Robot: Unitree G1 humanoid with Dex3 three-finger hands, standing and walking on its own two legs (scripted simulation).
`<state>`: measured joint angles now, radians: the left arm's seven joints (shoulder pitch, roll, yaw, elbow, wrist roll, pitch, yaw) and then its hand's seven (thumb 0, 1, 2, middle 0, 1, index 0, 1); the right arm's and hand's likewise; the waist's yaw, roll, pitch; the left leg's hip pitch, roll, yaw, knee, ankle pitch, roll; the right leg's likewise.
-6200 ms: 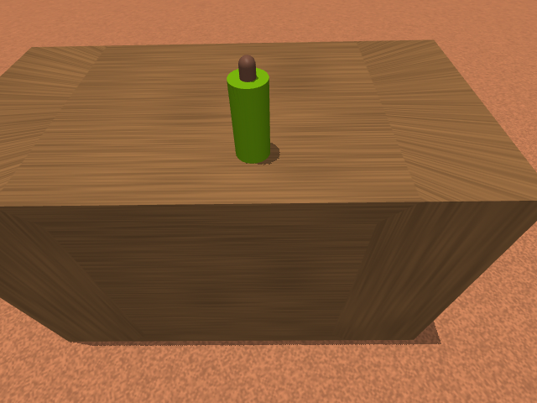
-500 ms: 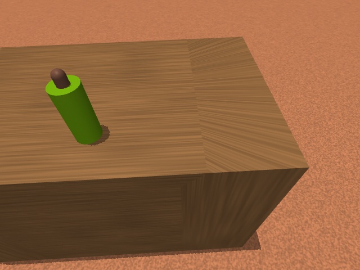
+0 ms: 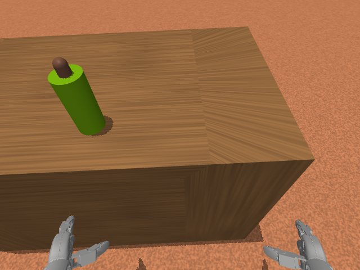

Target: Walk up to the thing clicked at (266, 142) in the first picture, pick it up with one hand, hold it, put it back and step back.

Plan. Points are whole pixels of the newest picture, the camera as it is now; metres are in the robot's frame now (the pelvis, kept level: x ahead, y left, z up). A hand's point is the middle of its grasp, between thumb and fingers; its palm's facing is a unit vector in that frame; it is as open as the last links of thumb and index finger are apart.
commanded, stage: rise first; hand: left
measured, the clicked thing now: (77, 96) +0.47 +0.26 +0.13
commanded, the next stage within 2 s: go down in 1.62 s
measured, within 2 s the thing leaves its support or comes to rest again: neither
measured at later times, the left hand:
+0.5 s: hand (48, 227) +0.20 +0.27 +0.06, palm faces +0.31 -0.87 -0.38, open 17.5 cm
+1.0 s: hand (10, 217) +0.19 +0.28 +0.14, palm faces +0.42 -0.79 -0.46, open 17.6 cm
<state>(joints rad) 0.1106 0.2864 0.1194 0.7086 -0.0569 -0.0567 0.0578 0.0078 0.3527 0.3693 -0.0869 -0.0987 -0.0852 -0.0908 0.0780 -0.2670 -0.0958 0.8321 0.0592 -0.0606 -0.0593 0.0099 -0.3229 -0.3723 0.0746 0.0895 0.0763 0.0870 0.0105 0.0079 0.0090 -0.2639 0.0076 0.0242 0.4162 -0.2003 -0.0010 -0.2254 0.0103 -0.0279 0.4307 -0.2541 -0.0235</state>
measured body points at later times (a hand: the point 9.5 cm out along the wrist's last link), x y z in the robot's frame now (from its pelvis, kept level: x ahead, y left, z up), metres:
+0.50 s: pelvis +0.01 +0.01 +0.00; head +0.01 -0.01 +0.45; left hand +0.17 +0.31 +0.08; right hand +0.16 -0.24 -0.10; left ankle +0.01 +0.12 -0.74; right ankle -0.02 -0.10 -0.74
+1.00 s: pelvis +0.00 +0.00 +0.00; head +0.00 -0.02 +0.45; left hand +0.16 +0.32 +0.16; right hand +0.17 -0.26 -0.10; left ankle +0.01 +0.12 -0.74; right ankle -0.02 -0.10 -0.74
